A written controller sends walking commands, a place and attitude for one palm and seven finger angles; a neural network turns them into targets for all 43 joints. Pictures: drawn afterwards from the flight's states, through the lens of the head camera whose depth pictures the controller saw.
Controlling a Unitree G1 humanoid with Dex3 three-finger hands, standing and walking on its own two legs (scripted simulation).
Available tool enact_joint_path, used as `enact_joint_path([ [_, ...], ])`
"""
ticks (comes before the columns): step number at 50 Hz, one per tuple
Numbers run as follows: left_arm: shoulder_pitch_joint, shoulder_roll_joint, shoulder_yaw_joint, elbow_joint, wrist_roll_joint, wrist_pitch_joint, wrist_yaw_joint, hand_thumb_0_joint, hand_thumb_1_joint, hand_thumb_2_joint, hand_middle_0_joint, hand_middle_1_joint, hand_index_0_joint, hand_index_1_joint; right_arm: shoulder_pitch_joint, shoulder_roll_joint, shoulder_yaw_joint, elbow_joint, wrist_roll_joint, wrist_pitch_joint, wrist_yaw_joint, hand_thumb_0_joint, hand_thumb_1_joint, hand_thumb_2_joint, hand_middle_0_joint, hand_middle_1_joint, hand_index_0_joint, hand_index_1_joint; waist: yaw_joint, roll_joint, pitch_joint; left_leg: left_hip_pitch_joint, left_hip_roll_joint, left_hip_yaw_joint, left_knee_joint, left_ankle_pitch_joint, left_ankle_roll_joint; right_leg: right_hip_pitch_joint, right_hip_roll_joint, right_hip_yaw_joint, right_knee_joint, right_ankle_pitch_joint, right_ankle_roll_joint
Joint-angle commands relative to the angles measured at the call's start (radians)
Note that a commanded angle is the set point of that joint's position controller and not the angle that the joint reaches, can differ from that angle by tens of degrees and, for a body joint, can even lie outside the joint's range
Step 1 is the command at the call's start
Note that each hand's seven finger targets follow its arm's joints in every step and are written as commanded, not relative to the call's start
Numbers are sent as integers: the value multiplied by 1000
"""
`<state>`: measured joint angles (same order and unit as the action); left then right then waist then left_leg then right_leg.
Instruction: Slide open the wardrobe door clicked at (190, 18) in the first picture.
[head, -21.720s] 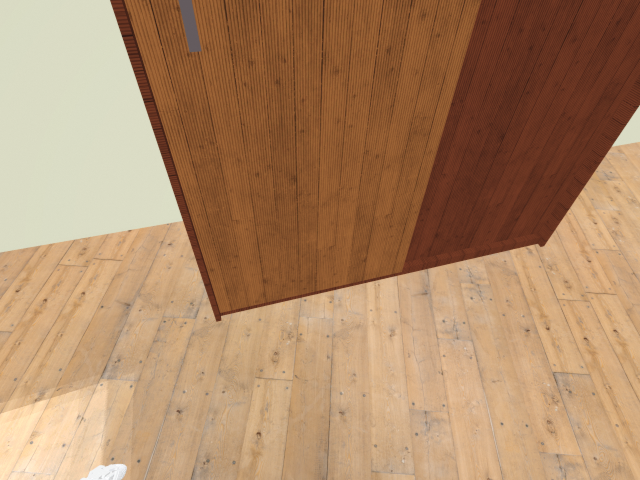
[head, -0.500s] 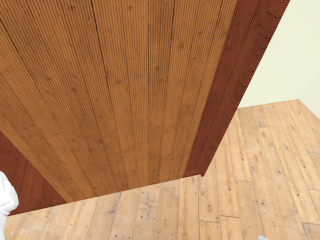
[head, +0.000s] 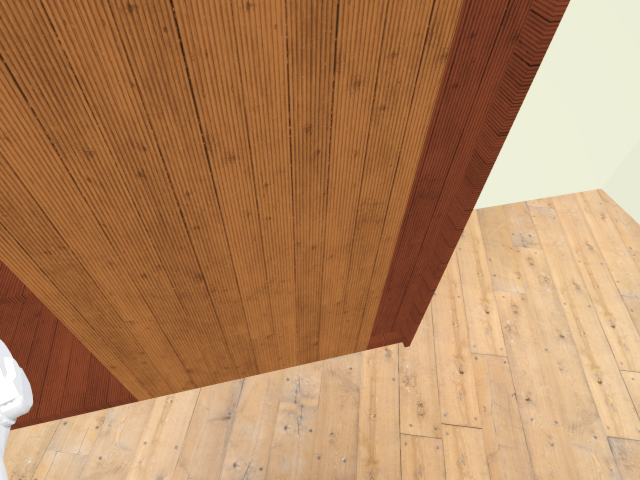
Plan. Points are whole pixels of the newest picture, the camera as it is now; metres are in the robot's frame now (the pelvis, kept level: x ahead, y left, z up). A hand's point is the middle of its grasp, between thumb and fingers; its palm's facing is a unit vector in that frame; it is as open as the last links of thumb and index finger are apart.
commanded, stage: stop walking and hold the door there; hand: left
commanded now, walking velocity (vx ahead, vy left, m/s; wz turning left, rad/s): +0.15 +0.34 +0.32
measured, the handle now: out of the picture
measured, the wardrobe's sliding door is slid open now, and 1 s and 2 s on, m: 0.53 0.53 0.53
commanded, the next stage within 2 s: loosen the grip on the handle in 1.26 s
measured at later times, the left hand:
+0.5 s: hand out of the picture +0.41 +0.37 +0.24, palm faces +0.45 -0.87 -0.19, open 5.7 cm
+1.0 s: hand out of the picture +0.41 +0.37 +0.25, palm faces +0.36 -0.92 -0.13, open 5.7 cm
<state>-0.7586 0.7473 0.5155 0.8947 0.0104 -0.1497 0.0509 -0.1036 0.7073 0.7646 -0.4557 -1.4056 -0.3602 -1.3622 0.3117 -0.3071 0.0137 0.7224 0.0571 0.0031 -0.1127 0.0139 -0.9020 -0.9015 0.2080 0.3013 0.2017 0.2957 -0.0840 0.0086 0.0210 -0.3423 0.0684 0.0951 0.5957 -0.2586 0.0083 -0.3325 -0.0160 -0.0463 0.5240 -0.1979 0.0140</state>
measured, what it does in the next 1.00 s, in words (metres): steps to the left: left foot, then right foot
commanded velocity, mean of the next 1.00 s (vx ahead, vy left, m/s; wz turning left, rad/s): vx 0.01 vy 0.01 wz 0.06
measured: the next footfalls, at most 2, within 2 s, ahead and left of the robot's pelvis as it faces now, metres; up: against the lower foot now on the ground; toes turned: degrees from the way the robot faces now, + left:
left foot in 0.24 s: +0.02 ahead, +0.22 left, +0.00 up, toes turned +8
right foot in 0.50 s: +0.02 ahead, +0.01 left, +0.00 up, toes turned +2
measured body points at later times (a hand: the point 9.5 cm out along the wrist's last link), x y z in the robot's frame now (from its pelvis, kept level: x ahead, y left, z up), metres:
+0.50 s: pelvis -0.01 +0.08 +0.00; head +0.06 +0.09 +0.44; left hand +0.38 +0.42 +0.25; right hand +0.16 -0.11 -0.12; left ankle +0.01 +0.20 -0.73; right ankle -0.02 +0.01 -0.73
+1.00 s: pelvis -0.03 +0.12 +0.01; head +0.01 +0.13 +0.45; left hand +0.38 +0.42 +0.25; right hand +0.13 -0.15 -0.08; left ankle -0.02 +0.21 -0.73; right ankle -0.02 +0.01 -0.73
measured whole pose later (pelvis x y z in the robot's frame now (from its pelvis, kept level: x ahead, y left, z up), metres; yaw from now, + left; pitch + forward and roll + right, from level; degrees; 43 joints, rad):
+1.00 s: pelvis -0.03 +0.12 +0.01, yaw +4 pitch +1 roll -2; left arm -0.80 0.47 0.25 0.58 -0.05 -0.09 0.07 -0.08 0.72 0.76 -0.46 -1.41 -0.33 -1.39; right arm 0.19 -0.28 0.02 0.63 0.05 0.01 -0.10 0.01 -0.91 -0.90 0.20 0.30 0.20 0.30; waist -0.06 -0.01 0.06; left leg -0.30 0.04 0.09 0.55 -0.26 0.03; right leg -0.24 0.03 -0.07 0.47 -0.24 -0.02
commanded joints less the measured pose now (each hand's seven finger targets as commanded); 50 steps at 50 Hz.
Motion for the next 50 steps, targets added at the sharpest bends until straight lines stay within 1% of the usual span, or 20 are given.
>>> enact_joint_path([
  [1, -257, 399, 78, -158, 15, -43, 33, 0, 900, 900, -450, -1400, -450, -1400, -54, -169, -73, -121, -8, -30, -3, 0, -900, -900, 200, 300, 200, 300, 94, -117, -251, -120, -35, -81, 173, -177, -6, 235, -363, 320, -222, 20, -114],
  [4, -314, 396, 82, -187, 10, -46, 28, 0, 900, 900, -450, -1400, -450, -1400, -68, -177, -78, -100, -16, -48, -1, 0, -900, -900, 200, 300, 200, 300, 104, -134, -232, -205, -13, -167, 358, -256, -4, 280, -479, 335, -207, 163, -176],
  [8, -328, 311, 37, -230, 8, -69, 16, 0, 900, 900, -450, -1400, -450, -1400, -85, -150, -62, -92, -32, -56, 3, 0, -900, -900, 200, 300, 200, 300, 77, -215, -239, 23, -12, -105, 87, -154, -12, 160, -389, 79, -97, 282, -82],
  [10, -370, 240, -29, -310, -5, -77, 11, 0, 900, 900, -450, -1400, -450, -1400, -107, -142, -63, -86, -27, -49, 1, 0, -900, -900, 200, 300, 200, 300, 55, -119, -235, 180, -44, -35, -133, 90, -23, 86, -323, -11, 29, 259, -22],
  [11, -387, 174, -80, -370, -11, -88, 6, 0, 900, 900, -450, -1400, -450, -1400, -127, -147, -68, -104, -23, -50, 0, 0, -900, -900, 200, 300, 200, 300, 57, 10, -221, 220, 20, -83, -197, 186, -1, 15, -239, -57, 157, 190, 4],
  [12, -417, 102, -135, -448, -26, -105, 1, 0, 900, 900, -450, -1400, -450, -1400, -138, -168, -72, -130, -19, -53, 3, 0, -900, -900, 200, 300, 200, 300, 62, 280, -217, 248, 175, -299, -233, 492, 79, -119, -102, -98, 348, -147, 53],
  [13, -442, 82, -156, -496, -20, -114, -4, 0, 900, 900, -450, -1400, -450, -1400, -116, -142, -70, -149, -12, -55, 13, 0, -900, -900, 200, 300, 200, 300, 69, 354, -249, 241, 251, -362, -214, 750, 152, -151, -28, -58, 518, -439, 45],
  [15, -380, 18, -190, -487, -19, -97, -12, 0, 900, 900, -450, -1400, -450, -1400, -103, -113, -62, -145, -16, -56, 21, 0, -900, -900, 200, 300, 200, 300, 74, 206, -248, 212, 280, -364, -179, 685, 204, -168, -42, 0, 558, -400, 36],
  [17, -439, -33, -235, -557, -37, -71, -2, 0, 900, 900, -450, -1400, -450, -1400, -97, -123, -71, -128, -3, -75, 16, 0, -900, -900, 200, 300, 200, 300, 56, 111, -273, 268, 235, -285, -135, 683, 173, -140, -19, 5, 457, -272, 36],
  [21, -450, 3, -208, -616, -35, -42, 6, 0, 900, 900, -450, -1400, -450, -1400, -101, -93, -40, -141, -10, -89, 27, 0, -900, -900, 200, 300, 200, 300, 67, 185, -359, 389, 214, -256, -90, 734, 143, -46, 20, 4, 154, -200, 12],
  [24, -449, 15, -200, -630, -36, -30, 2, 0, 900, 900, -450, -1400, -450, -1400, -129, -84, -18, -155, -18, -85, 33, 0, -900, -900, 200, 300, 200, 300, 78, 192, -374, 330, 206, -237, -50, 635, 101, 126, 9, 31, -94, -30, -6],
  [26, -449, 36, -185, -634, -31, -23, 8, 0, 900, 900, -450, -1400, -450, -1400, -132, -75, -16, -172, -14, -75, 34, 0, -900, -900, 200, 300, 200, 300, 65, 56, -436, 175, 140, -164, 46, 474, 42, 328, -116, 133, -110, 343, -50],
  [28, -405, 115, -92, -565, -40, -5, 25, 0, 900, 900, -450, -1400, -450, -1400, -119, -68, -23, -188, -5, -79, 28, 0, -900, -900, 200, 300, 200, 300, 83, -216, -427, -29, -2, -81, 160, -38, -20, 476, -244, 206, -52, 758, -100],
  [29, -377, 77, -117, -536, -50, 9, 24, 0, 900, 900, -450, -1400, -450, -1400, -138, -66, -20, -190, -2, -84, 25, 0, -900, -900, 200, 300, 200, 300, 92, -272, -396, -103, -36, -102, 208, -200, -19, 511, -266, 203, -42, 873, -102],
  [31, -373, 73, -100, -528, -45, 6, 23, 0, 900, 900, -450, -1400, -450, -1400, -165, -53, -6, -191, -6, -93, 16, 0, -900, -900, 200, 300, 200, 300, 112, -192, -354, -117, -23, -110, 157, -216, -7, 502, -269, 167, -34, 822, -97],
  [35, -376, 83, -94, -528, -39, -6, 30, 0, 900, 900, -450, -1400, -450, -1400, -144, -62, -2, -168, -25, -76, -7, 0, -900, -900, 200, 300, 200, 300, 99, -53, -355, 24, -30, -48, -73, 49, -12, 452, -216, 98, 0, 746, -83],
  [38, -401, 15, -161, -545, -49, -12, 25, 0, 900, 900, -450, -1400, -450, -1400, -138, -87, -21, -171, -11, -61, 0, 0, -900, -900, 200, 300, 200, 300, 100, -20, -369, 218, 82, -109, -99, 559, 20, 320, -134, 45, 5, 601, 0],
  [40, -376, -10, -182, -549, -47, -6, 18, 0, 900, 900, -450, -1400, -450, -1400, -138, -92, -23, -177, -11, -48, 6, 0, -900, -900, 200, 300, 200, 300, 87, 65, -368, 280, 122, -138, -52, 721, 35, 257, -97, 38, -6, 524, 2],
  [43, -372, -9, -182, -549, -43, -18, 23, 0, 900, 900, -450, -1400, -450, -1400, -139, -106, -31, -182, -12, -33, 12, 0, -900, -900, 200, 300, 200, 300, 83, 97, -357, 224, 146, -186, -76, 645, 36, 256, -70, 43, -33, 303, -14],
  [50, -405, -15, -200, -522, -53, -21, 30, 0, 900, 900, -450, -1400, -450, -1400, -138, -111, -29, -194, -19, -23, 3, 0, -900, -900, 200, 300, 200, 300, 84, 105, -358, 155, 142, -192, -135, 445, 28, 266, -66, 48, -47, 201, -20],
])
